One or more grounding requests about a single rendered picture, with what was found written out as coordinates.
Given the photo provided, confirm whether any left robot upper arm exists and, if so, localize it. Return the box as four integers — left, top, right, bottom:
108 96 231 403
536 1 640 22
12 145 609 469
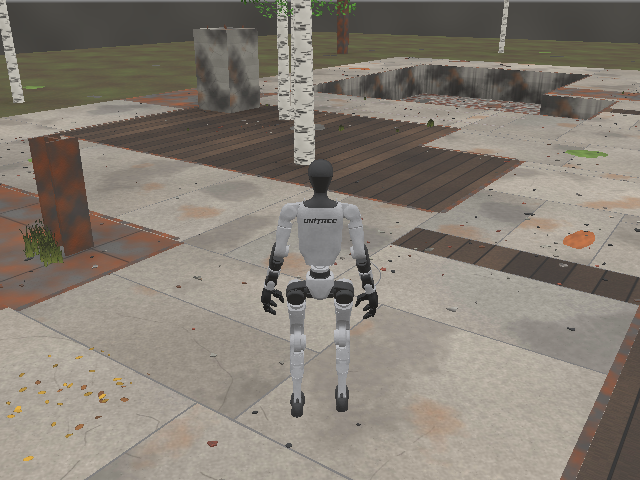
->
274 202 300 258

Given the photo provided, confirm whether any robot left hand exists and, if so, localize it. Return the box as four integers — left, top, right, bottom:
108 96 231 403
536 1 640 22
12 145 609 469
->
261 288 284 315

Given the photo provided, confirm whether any right robot upper arm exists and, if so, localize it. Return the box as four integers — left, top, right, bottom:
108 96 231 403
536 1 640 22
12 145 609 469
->
341 203 366 260

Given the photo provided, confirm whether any right robot forearm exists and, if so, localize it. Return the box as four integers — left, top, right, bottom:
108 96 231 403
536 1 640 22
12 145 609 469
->
356 244 376 294

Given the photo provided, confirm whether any humanoid robot torso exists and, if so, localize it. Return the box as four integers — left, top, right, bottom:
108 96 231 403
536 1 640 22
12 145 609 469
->
297 198 344 300

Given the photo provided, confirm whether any left robot forearm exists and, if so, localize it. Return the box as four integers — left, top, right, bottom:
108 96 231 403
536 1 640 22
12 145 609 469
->
264 242 284 291

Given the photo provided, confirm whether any robot right hand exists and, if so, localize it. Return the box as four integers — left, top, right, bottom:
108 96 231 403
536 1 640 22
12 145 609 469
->
355 290 378 319

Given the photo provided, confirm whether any robot left foot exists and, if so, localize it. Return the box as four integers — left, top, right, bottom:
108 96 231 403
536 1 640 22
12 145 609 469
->
290 391 305 418

